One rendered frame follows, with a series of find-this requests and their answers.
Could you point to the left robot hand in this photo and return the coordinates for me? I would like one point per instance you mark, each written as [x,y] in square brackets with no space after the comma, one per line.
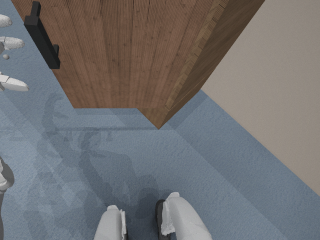
[10,43]

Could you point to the cupboard door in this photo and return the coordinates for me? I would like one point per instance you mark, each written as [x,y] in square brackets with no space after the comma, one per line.
[119,53]

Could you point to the right robot shin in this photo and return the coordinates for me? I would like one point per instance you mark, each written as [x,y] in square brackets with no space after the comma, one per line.
[165,228]

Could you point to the handle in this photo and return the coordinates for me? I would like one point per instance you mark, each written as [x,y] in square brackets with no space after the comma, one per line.
[39,35]

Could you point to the left robot upper arm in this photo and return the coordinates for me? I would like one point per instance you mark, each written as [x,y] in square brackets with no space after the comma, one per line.
[6,181]

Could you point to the robot right foot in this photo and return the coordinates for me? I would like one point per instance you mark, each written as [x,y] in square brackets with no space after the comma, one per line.
[159,220]

